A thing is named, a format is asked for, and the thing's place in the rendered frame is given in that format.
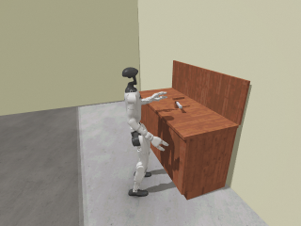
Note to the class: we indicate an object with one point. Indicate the robot left hand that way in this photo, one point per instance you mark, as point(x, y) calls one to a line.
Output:
point(155, 97)

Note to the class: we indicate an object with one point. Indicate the left robot foot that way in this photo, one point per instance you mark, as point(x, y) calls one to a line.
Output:
point(148, 174)

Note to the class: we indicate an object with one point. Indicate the robot left forearm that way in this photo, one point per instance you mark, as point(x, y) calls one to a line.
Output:
point(146, 100)

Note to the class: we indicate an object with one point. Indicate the counter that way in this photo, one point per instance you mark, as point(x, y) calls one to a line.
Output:
point(201, 134)

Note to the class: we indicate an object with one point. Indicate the robot right forearm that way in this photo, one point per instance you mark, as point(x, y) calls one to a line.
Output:
point(138, 128)

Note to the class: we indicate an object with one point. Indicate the robot left thigh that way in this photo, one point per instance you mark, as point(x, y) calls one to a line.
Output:
point(147, 141)

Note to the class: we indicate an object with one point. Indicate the tap lever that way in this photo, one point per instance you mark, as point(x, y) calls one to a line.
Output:
point(178, 104)

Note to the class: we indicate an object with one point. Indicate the robot right upper arm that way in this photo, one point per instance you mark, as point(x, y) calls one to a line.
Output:
point(131, 102)

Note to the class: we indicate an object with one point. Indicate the robot right hand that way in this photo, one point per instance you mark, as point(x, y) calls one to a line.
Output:
point(155, 141)

